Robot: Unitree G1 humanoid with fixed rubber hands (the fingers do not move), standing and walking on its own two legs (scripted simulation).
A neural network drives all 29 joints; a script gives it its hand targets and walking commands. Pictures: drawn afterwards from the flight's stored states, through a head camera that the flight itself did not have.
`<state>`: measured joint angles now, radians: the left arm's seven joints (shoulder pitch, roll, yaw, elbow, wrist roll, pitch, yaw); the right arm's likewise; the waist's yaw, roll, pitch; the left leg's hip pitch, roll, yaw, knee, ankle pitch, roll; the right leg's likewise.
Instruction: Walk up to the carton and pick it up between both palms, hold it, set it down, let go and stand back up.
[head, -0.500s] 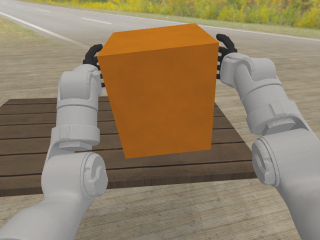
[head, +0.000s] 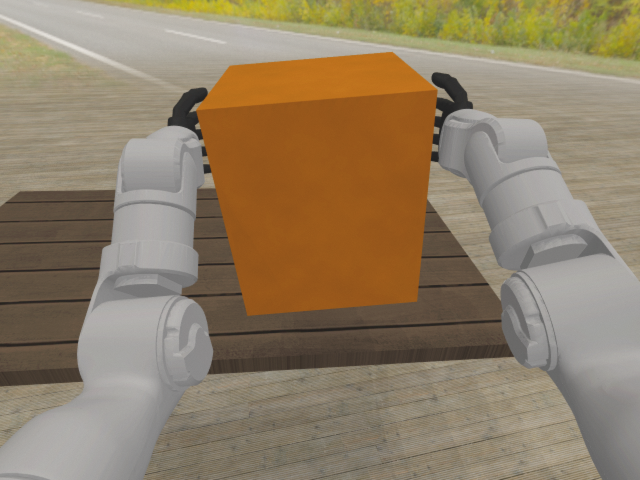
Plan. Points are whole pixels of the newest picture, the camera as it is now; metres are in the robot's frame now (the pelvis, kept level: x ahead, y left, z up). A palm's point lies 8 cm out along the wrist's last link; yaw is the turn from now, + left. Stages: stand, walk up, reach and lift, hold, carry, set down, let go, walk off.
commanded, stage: hold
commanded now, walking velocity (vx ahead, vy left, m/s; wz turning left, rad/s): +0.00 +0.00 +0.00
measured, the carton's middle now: (321, 181) +0.40 +0.00 +0.28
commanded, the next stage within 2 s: none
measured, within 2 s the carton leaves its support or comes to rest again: neither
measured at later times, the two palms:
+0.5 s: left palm (184, 149) +0.38 +0.15 +0.32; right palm (453, 134) +0.37 -0.15 +0.35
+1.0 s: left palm (186, 154) +0.39 +0.15 +0.32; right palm (451, 137) +0.38 -0.15 +0.34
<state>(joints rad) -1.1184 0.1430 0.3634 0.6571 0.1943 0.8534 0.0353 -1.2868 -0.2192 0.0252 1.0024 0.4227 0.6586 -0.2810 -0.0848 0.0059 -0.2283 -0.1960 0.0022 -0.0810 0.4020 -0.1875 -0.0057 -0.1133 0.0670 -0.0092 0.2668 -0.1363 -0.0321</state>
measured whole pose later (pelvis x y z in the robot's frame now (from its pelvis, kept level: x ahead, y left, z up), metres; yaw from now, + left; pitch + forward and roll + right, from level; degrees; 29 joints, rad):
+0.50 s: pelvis +0.00 +0.00 +0.00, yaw +0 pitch -2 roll -2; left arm -1.09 0.13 0.36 0.60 0.20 0.88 0.04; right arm -1.26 -0.23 0.04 0.96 0.45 0.67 -0.29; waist -0.09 0.01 -0.22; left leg -0.17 0.00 -0.08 0.41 -0.20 0.00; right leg -0.09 0.07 0.00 0.27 -0.14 -0.03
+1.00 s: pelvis +0.00 +0.00 +0.00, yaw -1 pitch +0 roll -2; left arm -1.08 0.12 0.37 0.57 0.18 0.90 0.05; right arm -1.27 -0.24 0.06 0.94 0.46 0.71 -0.30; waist -0.07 0.02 -0.23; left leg -0.21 0.00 -0.07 0.42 -0.20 0.00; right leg -0.13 0.07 0.02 0.28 -0.14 -0.03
